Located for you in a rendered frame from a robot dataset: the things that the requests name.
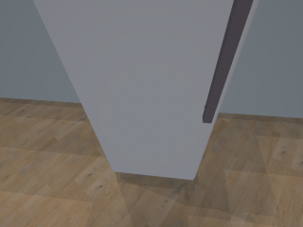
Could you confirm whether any fridge door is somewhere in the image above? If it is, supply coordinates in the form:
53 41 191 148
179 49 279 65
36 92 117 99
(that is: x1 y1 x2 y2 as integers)
33 0 257 181

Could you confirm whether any handle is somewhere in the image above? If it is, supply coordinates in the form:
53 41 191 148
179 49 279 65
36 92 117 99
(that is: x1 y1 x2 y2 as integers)
203 0 254 124

